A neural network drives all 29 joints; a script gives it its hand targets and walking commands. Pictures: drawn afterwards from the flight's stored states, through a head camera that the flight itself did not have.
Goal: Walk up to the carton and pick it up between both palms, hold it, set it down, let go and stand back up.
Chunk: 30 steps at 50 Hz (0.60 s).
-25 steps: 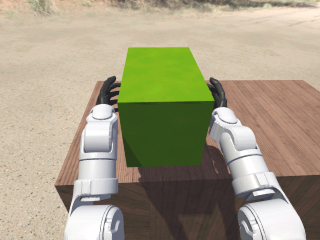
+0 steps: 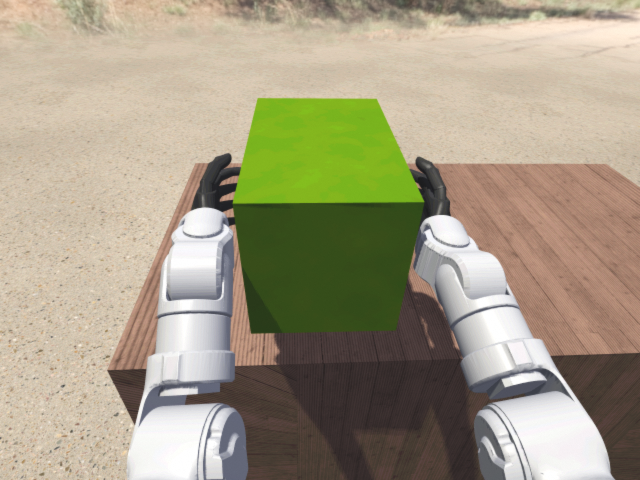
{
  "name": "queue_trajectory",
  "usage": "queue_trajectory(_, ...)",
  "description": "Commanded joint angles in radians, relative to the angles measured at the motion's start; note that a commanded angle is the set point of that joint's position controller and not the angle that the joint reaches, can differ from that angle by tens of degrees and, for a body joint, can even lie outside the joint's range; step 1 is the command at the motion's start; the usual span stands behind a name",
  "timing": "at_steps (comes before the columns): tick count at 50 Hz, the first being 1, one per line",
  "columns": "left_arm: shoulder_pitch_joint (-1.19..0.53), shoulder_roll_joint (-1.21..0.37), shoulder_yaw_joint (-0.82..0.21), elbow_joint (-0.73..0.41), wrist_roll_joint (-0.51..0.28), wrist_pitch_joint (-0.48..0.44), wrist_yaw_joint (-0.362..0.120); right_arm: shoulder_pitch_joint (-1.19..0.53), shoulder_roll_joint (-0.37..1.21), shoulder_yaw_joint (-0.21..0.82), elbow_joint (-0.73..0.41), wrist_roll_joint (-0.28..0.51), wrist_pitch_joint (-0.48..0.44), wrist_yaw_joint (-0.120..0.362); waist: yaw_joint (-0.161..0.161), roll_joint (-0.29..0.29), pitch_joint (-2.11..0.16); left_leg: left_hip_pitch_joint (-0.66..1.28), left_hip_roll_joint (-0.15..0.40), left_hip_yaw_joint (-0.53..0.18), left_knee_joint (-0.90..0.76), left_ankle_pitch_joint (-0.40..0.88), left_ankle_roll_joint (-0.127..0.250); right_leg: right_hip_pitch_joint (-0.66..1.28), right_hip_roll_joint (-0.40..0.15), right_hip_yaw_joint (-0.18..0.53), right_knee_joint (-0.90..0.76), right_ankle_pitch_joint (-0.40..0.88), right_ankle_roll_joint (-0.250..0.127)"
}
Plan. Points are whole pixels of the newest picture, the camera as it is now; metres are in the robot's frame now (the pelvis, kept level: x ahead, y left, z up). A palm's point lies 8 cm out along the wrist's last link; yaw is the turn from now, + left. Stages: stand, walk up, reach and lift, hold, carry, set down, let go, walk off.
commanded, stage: hold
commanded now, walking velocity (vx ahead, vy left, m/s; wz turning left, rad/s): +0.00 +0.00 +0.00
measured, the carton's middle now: (320, 203) +0.42 +0.01 +0.20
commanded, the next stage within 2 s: none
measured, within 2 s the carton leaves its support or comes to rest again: neither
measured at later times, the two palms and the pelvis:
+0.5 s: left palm (210, 217) +0.37 +0.14 +0.22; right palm (430, 223) +0.37 -0.12 +0.21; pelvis +0.00 +0.00 +0.00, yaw +0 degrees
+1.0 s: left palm (210, 217) +0.37 +0.14 +0.22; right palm (431, 224) +0.37 -0.13 +0.21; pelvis +0.00 +0.00 +0.00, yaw +0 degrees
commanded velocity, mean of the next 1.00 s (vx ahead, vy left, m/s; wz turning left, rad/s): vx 0.00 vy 0.00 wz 0.00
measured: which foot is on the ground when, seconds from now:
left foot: down 0.00-1.00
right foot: down 0.00-1.00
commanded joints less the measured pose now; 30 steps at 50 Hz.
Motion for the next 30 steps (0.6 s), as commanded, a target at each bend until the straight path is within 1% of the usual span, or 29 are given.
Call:
queue_trajectory(1, -0.810, -0.638, -0.511, -0.119, -0.181, -0.083, -0.136, -0.974, 0.688, 0.376, -0.358, 0.103, -0.058, 0.108, -0.020, 0.076, -0.449, 0.091, -0.074, 0.072, -0.046, 0.261, -0.009, 0.105, 0.060, -0.036, -0.029, 0.163, 0.040)
queue_trajectory(17, -0.777, -0.651, -0.534, -0.155, -0.178, -0.074, -0.129, -0.958, 0.666, 0.392, -0.383, 0.113, -0.065, 0.113, -0.018, 0.087, -0.448, 0.120, -0.065, 0.068, -0.033, 0.328, -0.023, 0.107, 0.071, -0.042, -0.029, 0.173, 0.031)
queue_trajectory(30, -0.760, -0.642, -0.536, -0.165, -0.173, -0.069, -0.135, -0.948, 0.668, 0.400, -0.402, 0.109, -0.065, 0.109, -0.018, 0.076, -0.438, 0.121, -0.068, 0.071, -0.035, 0.321, -0.018, 0.117, 0.067, -0.040, -0.029, 0.194, 0.036)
